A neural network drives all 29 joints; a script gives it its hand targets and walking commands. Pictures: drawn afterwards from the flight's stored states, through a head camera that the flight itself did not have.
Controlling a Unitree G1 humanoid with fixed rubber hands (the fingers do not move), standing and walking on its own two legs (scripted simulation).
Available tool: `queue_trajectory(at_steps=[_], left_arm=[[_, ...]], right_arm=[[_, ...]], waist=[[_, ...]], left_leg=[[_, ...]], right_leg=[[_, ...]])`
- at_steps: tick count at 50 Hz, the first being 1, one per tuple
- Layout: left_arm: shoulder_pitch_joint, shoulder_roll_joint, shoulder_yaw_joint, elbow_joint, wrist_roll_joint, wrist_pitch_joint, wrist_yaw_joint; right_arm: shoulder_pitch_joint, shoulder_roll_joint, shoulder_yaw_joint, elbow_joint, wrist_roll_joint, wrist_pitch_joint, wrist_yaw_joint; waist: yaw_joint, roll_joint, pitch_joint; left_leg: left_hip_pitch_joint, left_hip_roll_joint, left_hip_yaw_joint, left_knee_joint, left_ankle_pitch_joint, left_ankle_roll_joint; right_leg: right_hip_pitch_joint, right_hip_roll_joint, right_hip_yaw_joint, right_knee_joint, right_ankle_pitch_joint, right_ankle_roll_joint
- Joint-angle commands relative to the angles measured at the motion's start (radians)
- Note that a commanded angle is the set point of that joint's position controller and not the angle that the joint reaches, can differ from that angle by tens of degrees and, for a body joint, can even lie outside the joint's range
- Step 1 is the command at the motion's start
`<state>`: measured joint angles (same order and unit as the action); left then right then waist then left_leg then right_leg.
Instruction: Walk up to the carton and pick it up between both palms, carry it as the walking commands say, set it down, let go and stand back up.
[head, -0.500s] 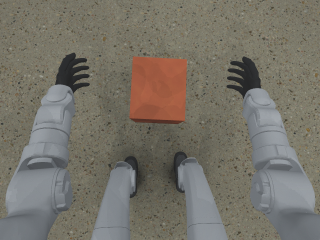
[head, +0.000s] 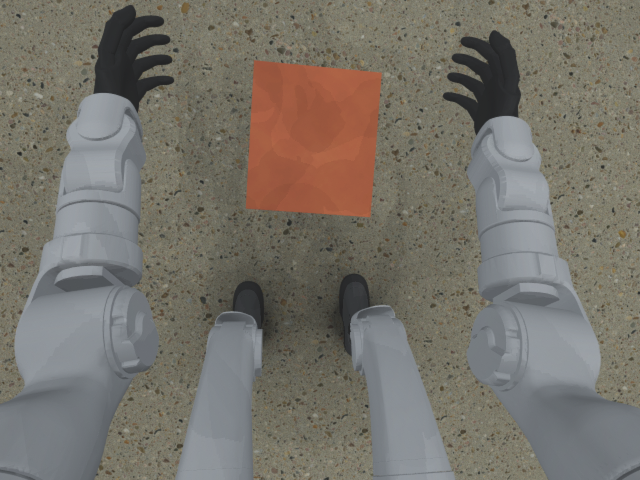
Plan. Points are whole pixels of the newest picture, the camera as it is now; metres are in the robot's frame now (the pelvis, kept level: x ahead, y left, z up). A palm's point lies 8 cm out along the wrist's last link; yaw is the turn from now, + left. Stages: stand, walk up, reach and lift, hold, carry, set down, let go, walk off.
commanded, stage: reach and lift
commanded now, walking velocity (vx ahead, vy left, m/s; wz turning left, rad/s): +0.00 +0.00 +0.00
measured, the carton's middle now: (310, 151) +0.50 -0.02 -0.52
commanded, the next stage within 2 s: none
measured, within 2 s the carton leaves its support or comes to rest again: neither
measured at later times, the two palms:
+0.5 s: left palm (171, 122) +0.51 +0.20 -0.30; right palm (439, 139) +0.48 -0.21 -0.31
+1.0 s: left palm (201, 142) +0.50 +0.18 -0.43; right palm (409, 152) +0.48 -0.20 -0.43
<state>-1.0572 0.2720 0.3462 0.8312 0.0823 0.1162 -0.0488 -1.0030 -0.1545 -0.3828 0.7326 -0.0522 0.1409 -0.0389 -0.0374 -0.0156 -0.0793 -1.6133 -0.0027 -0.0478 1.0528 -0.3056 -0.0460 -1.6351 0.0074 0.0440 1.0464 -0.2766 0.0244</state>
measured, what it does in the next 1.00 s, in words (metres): lowers itself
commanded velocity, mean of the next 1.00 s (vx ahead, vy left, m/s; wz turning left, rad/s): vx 0.00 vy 0.00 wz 0.00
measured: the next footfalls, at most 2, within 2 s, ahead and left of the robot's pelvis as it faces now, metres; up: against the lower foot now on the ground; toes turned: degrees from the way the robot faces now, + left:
none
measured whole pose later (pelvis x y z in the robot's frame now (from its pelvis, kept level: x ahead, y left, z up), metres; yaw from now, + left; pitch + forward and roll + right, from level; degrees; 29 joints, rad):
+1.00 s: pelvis -0.06 +0.00 -0.25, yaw +0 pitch +35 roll +1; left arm -1.52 0.44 0.09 1.16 -0.21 0.10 0.07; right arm -1.48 -0.38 -0.11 1.11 0.22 0.10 -0.11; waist -0.03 -0.01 0.44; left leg -2.15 -0.04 -0.06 2.11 -0.57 -0.08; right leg -2.19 0.05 0.06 2.09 -0.51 0.06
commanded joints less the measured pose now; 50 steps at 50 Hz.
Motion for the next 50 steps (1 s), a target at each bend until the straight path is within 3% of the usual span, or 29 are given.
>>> queue_trajectory(at_steps=[1,5,7,8,9,10,12,14,15,16,18,20,21,22,25,27,30,32,33,35,36,39,40,41,42,45,47,48,50], left_arm=[[-0.347,0.107,-0.014,-0.159,-0.010,-0.023,0.021],[-0.365,0.051,-0.031,0.049,-0.042,0.001,0.007],[-0.410,0.103,-0.020,-0.021,-0.057,0.000,0.027],[-0.492,0.171,0.019,-0.171,-0.038,-0.024,0.048],[-0.451,0.153,-0.018,0.008,-0.072,-0.002,0.058],[-0.430,0.147,-0.002,0.022,-0.069,-0.004,0.053],[-0.459,0.239,0.022,-0.046,-0.025,0.004,0.076],[-0.437,0.233,0.002,-0.028,-0.098,-0.010,0.080],[-0.476,0.238,-0.051,-0.065,-0.101,-0.008,0.076],[-0.445,0.220,-0.044,0.032,-0.109,0.003,0.083],[-0.482,0.274,-0.014,-0.119,-0.108,-0.015,0.089],[-0.516,0.293,-0.081,-0.269,-0.184,-0.024,0.096],[-0.496,0.259,-0.103,-0.181,-0.189,-0.017,0.106],[-0.524,0.241,-0.163,-0.057,-0.192,0.005,0.106],[-0.615,0.267,-0.195,-0.307,-0.217,0.019,0.126],[-0.648,0.287,-0.195,-0.168,-0.232,0.037,0.134],[-0.760,0.365,-0.208,-0.242,-0.282,0.059,0.169],[-0.700,0.386,-0.170,-0.136,-0.260,0.042,0.171],[-0.744,0.377,-0.170,-0.167,-0.276,0.045,0.171],[-0.717,0.363,-0.189,-0.151,-0.278,0.028,0.160],[-0.712,0.353,-0.210,0.022,-0.269,0.018,0.155],[-0.739,0.384,-0.150,0.066,-0.242,-0.002,0.159],[-0.762,0.338,-0.225,0.158,-0.283,0.000,0.148],[-0.730,0.314,-0.227,0.207,-0.282,-0.011,0.138],[-0.748,0.325,-0.206,0.200,-0.283,-0.023,0.126],[-0.754,0.267,-0.257,0.217,-0.308,-0.042,0.104],[-0.750,0.310,-0.218,0.214,-0.262,-0.074,0.120],[-0.802,0.290,-0.270,0.165,-0.312,-0.078,0.120],[-0.776,0.309,-0.270,0.238,-0.303,-0.086,0.121]], right_arm=[[-0.271,-0.171,-0.049,-0.086,-0.038,-0.047,0.024],[-0.345,-0.147,-0.031,0.052,-0.002,-0.033,0.035],[-0.406,-0.227,-0.050,0.009,-0.013,-0.036,0.036],[-0.447,-0.241,-0.016,-0.049,0.026,-0.041,0.030],[-0.461,-0.245,0.000,0.012,0.038,-0.033,0.027],[-0.434,-0.203,0.044,0.034,0.038,-0.036,0.030],[-0.469,-0.269,0.014,-0.030,0.057,-0.016,0.011],[-0.461,-0.273,0.069,-0.010,0.095,-0.024,-0.005],[-0.504,-0.264,0.065,-0.074,0.113,-0.020,-0.016],[-0.446,-0.293,0.045,0.044,0.066,-0.015,-0.035],[-0.466,-0.279,0.087,-0.081,0.099,-0.022,-0.044],[-0.491,-0.315,0.118,-0.226,0.163,-0.022,-0.069],[-0.451,-0.306,0.133,-0.087,0.141,-0.016,-0.071],[-0.465,-0.313,0.093,0.051,0.127,-0.007,-0.068],[-0.542,-0.367,0.125,-0.188,0.224,0.001,-0.086],[-0.554,-0.347,0.161,-0.039,0.226,0.014,-0.079],[-0.764,-0.446,0.186,-0.290,0.312,0.025,-0.110],[-0.647,-0.361,0.213,-0.081,0.281,0.028,-0.098],[-0.712,-0.426,0.173,-0.159,0.224,0.026,-0.113],[-0.703,-0.424,0.185,-0.098,0.250,0.007,-0.114],[-0.670,-0.352,0.220,0.121,0.276,0.015,-0.106],[-0.774,-0.416,0.210,0.059,0.241,-0.022,-0.103],[-0.807,-0.412,0.213,0.119,0.251,-0.028,-0.100],[-0.788,-0.355,0.270,0.210,0.280,-0.026,-0.089],[-0.720,-0.304,0.281,0.275,0.249,-0.029,-0.080],[-0.788,-0.334,0.274,0.274,0.259,-0.057,-0.061],[-0.830,-0.331,0.274,0.208,0.296,-0.092,-0.062],[-0.796,-0.382,0.237,0.238,0.265,-0.099,-0.073],[-0.810,-0.309,0.290,0.268,0.299,-0.100,-0.077]], waist=[[-0.036,0.073,-1.047],[-0.006,0.117,-0.730],[-0.020,0.055,-0.934],[0.037,0.099,-1.119],[-0.002,0.024,-1.084],[0.020,-0.033,-0.933],[0.048,0.040,-1.138],[0.022,-0.100,-1.253],[0.037,0.004,-1.248],[-0.006,-0.007,-1.159],[0.029,-0.059,-1.266],[0.006,0.007,-1.547],[0.008,-0.008,-1.441],[-0.046,0.034,-1.301],[-0.017,0.146,-1.590],[-0.038,0.097,-1.499],[-0.009,0.084,-1.754],[-0.004,0.002,-1.480],[-0.041,-0.033,-1.561],[0.000,0.038,-1.395],[0.021,0.087,-1.196],[0.040,-0.012,-1.134],[-0.010,0.007,-1.085],[0.047,0.004,-0.990],[0.011,-0.057,-0.905],[0.008,-0.025,-0.851],[0.073,0.013,-0.870],[0.003,0.038,-1.017],[0.046,0.015,-0.873]], left_leg=[[0.590,-0.062,0.071,0.034,0.401,-0.018],[0.331,-0.073,0.082,0.102,0.118,-0.012],[0.408,-0.069,0.073,0.191,0.182,-0.016],[0.418,-0.086,0.122,0.257,0.226,-0.021],[0.355,-0.071,0.110,0.272,0.134,-0.009],[0.255,-0.077,0.112,0.260,0.087,-0.001],[0.284,-0.087,0.140,0.303,0.134,-0.014],[0.229,-0.087,0.143,0.386,0.150,0.014],[0.259,-0.082,0.153,0.390,0.137,0.012],[0.197,-0.076,0.137,0.418,0.119,-0.004],[0.128,-0.094,0.147,0.455,0.187,0.004],[0.261,-0.092,0.178,0.532,0.248,0.001],[0.155,-0.083,0.162,0.554,0.254,-0.005],[0.157,-0.061,0.126,0.562,0.081,-0.003],[0.481,-0.063,0.121,0.616,0.280,-0.014],[0.411,-0.056,0.099,0.661,0.113,-0.020],[0.562,-0.053,0.099,0.747,0.198,-0.008],[0.330,-0.066,0.101,0.764,0.195,0.005],[0.332,-0.078,0.111,0.769,0.187,0.001],[0.241,-0.054,0.137,0.774,0.092,-0.003],[0.198,-0.047,0.134,0.785,0.022,-0.005],[0.111,-0.033,0.131,0.817,-0.038,0.002],[0.081,-0.029,0.122,0.799,-0.085,0.005],[0.013,-0.029,0.139,0.815,-0.109,0.009],[-0.044,-0.027,0.109,0.816,-0.151,0.017],[-0.091,-0.022,0.117,0.856,-0.085,0.007],[-0.063,-0.018,0.125,0.903,-0.008,0.004],[0.055,-0.018,0.114,0.930,0.088,-0.013],[-0.096,-0.015,0.110,0.931,0.019,-0.004]], right_leg=[[0.470,0.073,-0.116,0.038,0.339,0.046],[0.230,0.055,-0.108,0.122,0.093,0.030],[0.266,0.066,-0.143,0.215,0.129,0.032],[0.384,0.069,-0.103,0.251,0.198,0.025],[0.355,0.074,-0.140,0.285,0.127,0.043],[0.300,0.065,-0.149,0.280,0.072,0.056],[0.419,0.071,-0.139,0.337,0.172,0.057],[0.470,0.071,-0.120,0.404,0.209,0.071],[0.380,0.071,-0.138,0.417,0.164,0.064],[0.342,0.067,-0.138,0.429,0.134,0.058],[0.438,0.065,-0.141,0.504,0.291,0.067],[0.579,0.069,-0.110,0.517,0.360,0.053],[0.507,0.061,-0.116,0.582,0.387,0.052],[0.313,0.064,-0.139,0.572,0.161,0.044],[0.400,0.067,-0.137,0.623,0.260,0.036],[0.329,0.059,-0.157,0.656,0.126,0.024],[0.480,0.054,-0.154,0.736,0.197,0.035],[0.479,0.059,-0.129,0.803,0.286,0.038],[0.531,0.054,-0.137,0.787,0.272,0.042],[0.414,0.043,-0.120,0.780,0.146,0.037],[0.306,0.038,-0.109,0.788,0.060,0.033],[0.273,0.023,-0.115,0.821,-0.012,0.035],[0.247,0.022,-0.136,0.827,-0.044,0.041],[0.243,0.022,-0.105,0.821,-0.058,0.038],[0.216,0.020,-0.106,0.837,-0.088,0.036],[0.167,0.017,-0.106,0.878,-0.011,0.047],[0.106,0.015,-0.102,0.912,0.034,0.050],[0.135,0.010,-0.119,0.934,0.099,0.053],[0.075,0.013,-0.108,0.941,0.076,0.052]])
